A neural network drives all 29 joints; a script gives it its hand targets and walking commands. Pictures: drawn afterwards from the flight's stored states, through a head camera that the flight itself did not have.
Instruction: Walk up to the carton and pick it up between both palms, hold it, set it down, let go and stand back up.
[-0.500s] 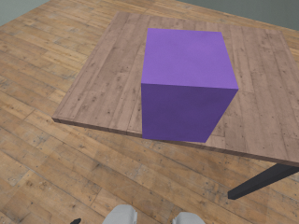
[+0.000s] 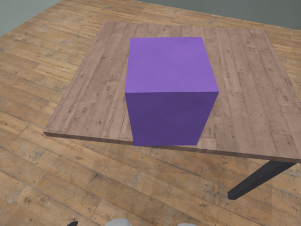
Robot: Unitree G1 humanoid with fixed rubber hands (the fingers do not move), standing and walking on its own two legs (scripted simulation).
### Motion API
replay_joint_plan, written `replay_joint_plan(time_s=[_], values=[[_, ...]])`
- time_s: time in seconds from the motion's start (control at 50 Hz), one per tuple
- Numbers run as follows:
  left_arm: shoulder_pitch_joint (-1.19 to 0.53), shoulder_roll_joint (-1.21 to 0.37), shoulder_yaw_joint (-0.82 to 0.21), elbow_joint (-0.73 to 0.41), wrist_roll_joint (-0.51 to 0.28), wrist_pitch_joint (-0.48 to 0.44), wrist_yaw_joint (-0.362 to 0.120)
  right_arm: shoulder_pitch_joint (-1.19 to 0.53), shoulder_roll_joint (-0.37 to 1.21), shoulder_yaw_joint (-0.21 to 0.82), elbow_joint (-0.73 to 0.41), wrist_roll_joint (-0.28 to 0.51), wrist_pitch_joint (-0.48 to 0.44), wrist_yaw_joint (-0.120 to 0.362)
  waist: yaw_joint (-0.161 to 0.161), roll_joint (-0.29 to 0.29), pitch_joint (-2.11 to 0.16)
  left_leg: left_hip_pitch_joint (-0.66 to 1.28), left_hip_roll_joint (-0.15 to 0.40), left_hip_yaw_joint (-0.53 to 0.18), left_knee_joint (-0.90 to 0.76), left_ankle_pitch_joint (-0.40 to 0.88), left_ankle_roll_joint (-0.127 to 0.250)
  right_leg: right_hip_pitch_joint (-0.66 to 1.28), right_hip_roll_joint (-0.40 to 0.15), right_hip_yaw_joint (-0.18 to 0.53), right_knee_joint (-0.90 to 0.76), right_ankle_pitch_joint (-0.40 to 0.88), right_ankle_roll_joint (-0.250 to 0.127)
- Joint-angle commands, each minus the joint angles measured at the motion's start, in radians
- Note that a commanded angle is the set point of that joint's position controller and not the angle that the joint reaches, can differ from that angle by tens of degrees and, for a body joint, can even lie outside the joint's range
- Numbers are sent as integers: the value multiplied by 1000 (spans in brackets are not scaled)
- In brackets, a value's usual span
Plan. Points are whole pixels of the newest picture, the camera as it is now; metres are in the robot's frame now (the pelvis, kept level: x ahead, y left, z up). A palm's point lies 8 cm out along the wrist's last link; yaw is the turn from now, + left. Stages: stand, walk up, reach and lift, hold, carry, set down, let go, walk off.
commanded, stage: walk up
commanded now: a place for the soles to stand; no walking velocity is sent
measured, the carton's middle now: (165, 95) +0.45 -0.04 +0.07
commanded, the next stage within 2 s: reach and lift in 0.90 s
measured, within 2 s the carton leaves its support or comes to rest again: neither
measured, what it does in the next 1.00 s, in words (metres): stands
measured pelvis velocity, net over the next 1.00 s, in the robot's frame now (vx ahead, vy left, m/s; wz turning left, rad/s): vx -0.01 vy -0.01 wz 0.01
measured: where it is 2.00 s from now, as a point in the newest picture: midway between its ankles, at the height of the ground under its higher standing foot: outside the picture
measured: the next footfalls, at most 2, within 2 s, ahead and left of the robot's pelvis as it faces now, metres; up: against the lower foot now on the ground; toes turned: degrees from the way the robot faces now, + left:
none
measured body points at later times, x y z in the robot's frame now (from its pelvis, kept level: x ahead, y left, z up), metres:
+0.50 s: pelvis +0.01 -0.01 +0.01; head +0.01 -0.01 +0.46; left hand +0.03 +0.23 -0.15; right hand +0.05 -0.26 -0.14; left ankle +0.03 +0.14 -0.73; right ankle -0.02 -0.11 -0.73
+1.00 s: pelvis -0.01 -0.01 +0.00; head +0.01 +0.00 +0.45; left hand +0.04 +0.25 -0.16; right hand +0.05 -0.25 -0.15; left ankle +0.03 +0.14 -0.73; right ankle -0.01 -0.11 -0.73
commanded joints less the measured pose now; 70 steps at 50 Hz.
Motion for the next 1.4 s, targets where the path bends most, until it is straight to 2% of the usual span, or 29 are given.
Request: replay_joint_plan(time_s=[0.0,0.12,0.14,0.18,0.36,0.4,0.5,0.58,0.64,0.66,0.86,0.88,0.9,0.92,0.94,0.96,1.0,1.04,1.06,1.08,1.1,1.14,1.16,1.2,1.24,1.28,1.3,1.32,1.38], values=[[19,191,22,-37,-3,-30,10,44,-108,-20,-47,1,-31,2,6,-125,-84,34,38,-45,-99,164,48,-6,-143,153,-230,334,-52],[50,165,7,-11,-8,-39,11,45,-121,-12,1,4,-34,-5,21,-55,-104,54,64,-54,-119,239,54,51,-125,113,-208,436,-42],[55,157,7,0,-9,-38,10,50,-114,-7,7,4,-32,-8,24,-73,-98,52,64,-56,-125,223,53,42,-123,115,-215,408,-43],[70,162,6,9,-10,-39,12,29,-103,-3,17,7,-29,-8,27,-35,-77,60,63,-49,-131,192,50,20,-122,126,-234,365,-40],[73,154,-4,44,-14,-47,7,20,-118,-1,64,7,-29,-6,15,-24,-26,62,77,-62,-164,169,61,-20,-103,122,-266,261,-30],[89,163,-1,47,-13,-44,11,21,-122,2,74,4,-28,-6,23,9,-34,53,78,-60,-164,186,58,3,-107,121,-249,267,-30],[98,154,-1,55,-9,-44,12,27,-111,8,90,7,-24,-10,16,-39,-40,57,78,-65,-162,170,62,-6,-100,110,-250,249,-35],[109,154,-8,57,-9,-43,14,28,-112,10,96,6,-24,-10,13,-1,-31,52,81,-69,-168,209,69,-8,-98,107,-241,229,-34],[124,158,-6,62,-12,-41,11,31,-121,7,104,4,-25,-10,26,-2,-42,33,89,-84,-182,214,77,11,-94,96,-227,197,-31],[121,156,-8,63,-6,-41,12,23,-136,2,101,4,-24,-10,14,-7,-54,48,86,-80,-177,190,80,-7,-96,98,-231,188,-38],[133,146,-9,67,-11,-40,13,31,-100,15,112,8,-23,-8,22,-1,-22,19,87,-93,-192,152,78,-7,-95,106,-243,135,-33],[126,149,-13,70,-9,-40,14,35,-111,10,112,6,-22,-8,14,-21,-9,19,79,-86,-191,152,74,-21,-101,106,-247,144,-38],[-617,239,41,-282,-88,154,12,-706,-88,-153,-95,-82,-52,30,-14,-84,-118,-217,7,24,-33,-53,21,-224,-37,-14,-22,-55,-34],[-566,260,15,-322,-78,287,33,-635,-90,-203,-90,-97,-14,61,-12,-94,-47,-294,0,54,19,-174,32,-273,-60,21,-14,-183,-36],[-515,253,8,-385,-66,369,38,-581,-111,-216,-112,-106,28,82,-17,-121,-107,-285,8,71,33,-205,43,-247,-71,36,3,-173,-39],[-427,206,18,-432,-60,441,32,-482,-108,-195,-145,-92,74,91,-7,-80,-199,-229,6,83,42,-198,23,-209,-79,57,-4,-139,-21],[-373,174,33,-525,-57,550,11,-423,-92,-137,-193,-29,130,116,3,-71,-328,-128,6,88,83,-89,-8,-189,-91,56,9,61,-9],[-245,151,70,-584,4,599,10,-300,-119,-128,-137,10,133,116,-14,6,-375,-33,12,74,101,42,-33,-186,-48,1,64,248,-8],[-150,143,93,-612,34,614,3,-238,-141,-108,-130,44,124,108,2,46,-389,29,4,73,108,145,-48,-161,-34,-14,67,381,-6],[-68,126,111,-651,60,627,-6,-186,-165,-100,-119,71,117,97,-6,69,-405,116,3,62,109,271,-60,-146,-13,-30,61,475,-1],[11,104,118,-675,67,638,-18,-157,-193,-87,-118,102,111,92,-3,49,-423,221,8,24,113,420,-65,-142,0,-32,52,581,7],[88,55,102,-730,79,645,-37,-145,-236,-61,-108,130,91,86,-10,17,-362,311,4,4,77,476,-74,-141,22,-54,-16,601,12],[118,50,100,-762,80,642,-37,-133,-245,-60,-119,144,81,84,-17,4,-336,316,-8,-4,41,435,-71,-116,32,-62,-45,568,6],[150,50,92,-758,78,629,-34,-168,-239,-39,-194,140,65,81,3,-33,-239,245,-33,19,-41,284,-45,-66,37,-68,-112,465,8],[82,56,68,-749,65,588,-23,-229,-196,-59,-271,108,50,84,12,-63,-145,163,-41,29,-98,161,-14,-84,29,-50,-172,310,12],[-24,76,63,-766,69,537,1,-257,-145,-92,-339,51,37,96,24,-42,-84,83,-39,43,-94,39,-5,-145,18,-26,-187,140,8],[-80,91,66,-793,61,510,18,-260,-123,-110,-370,35,30,101,6,-33,-92,67,-27,48,-98,-5,5,-178,14,-12,-182,55,5],[-134,103,65,-796,55,487,29,-273,-95,-108,-411,25,30,109,11,-33,-89,61,-21,58,-94,-41,9,-213,0,7,-199,-12,8],[-218,117,58,-850,12,420,53,-264,-43,-124,-498,8,18,120,12,-43,-154,55,-6,81,-90,-79,13,-193,-40,75,-207,-90,16]])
